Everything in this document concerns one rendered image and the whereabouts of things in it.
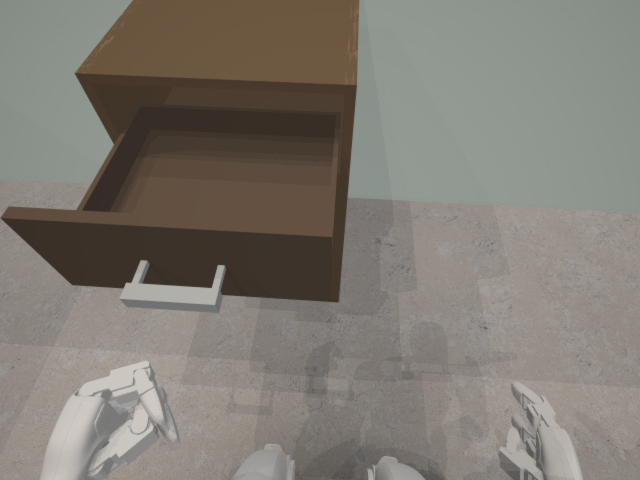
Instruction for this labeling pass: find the cabinet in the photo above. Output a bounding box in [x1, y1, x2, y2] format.
[75, 0, 359, 302]

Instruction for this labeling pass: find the robot left hand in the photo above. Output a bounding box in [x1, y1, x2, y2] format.
[39, 361, 180, 480]

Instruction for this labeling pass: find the handle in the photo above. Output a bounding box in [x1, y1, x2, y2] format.
[119, 260, 226, 313]

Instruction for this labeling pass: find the drawer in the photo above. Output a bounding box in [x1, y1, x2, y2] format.
[1, 103, 341, 302]

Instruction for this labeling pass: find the left robot shin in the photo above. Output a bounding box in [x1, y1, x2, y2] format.
[263, 444, 283, 452]

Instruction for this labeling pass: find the robot shin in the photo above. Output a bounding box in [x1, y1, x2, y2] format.
[377, 456, 398, 464]
[263, 444, 283, 452]

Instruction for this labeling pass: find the robot right hand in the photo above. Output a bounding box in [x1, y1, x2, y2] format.
[499, 381, 583, 480]

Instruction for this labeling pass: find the right robot shin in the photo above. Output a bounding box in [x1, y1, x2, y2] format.
[377, 456, 398, 464]

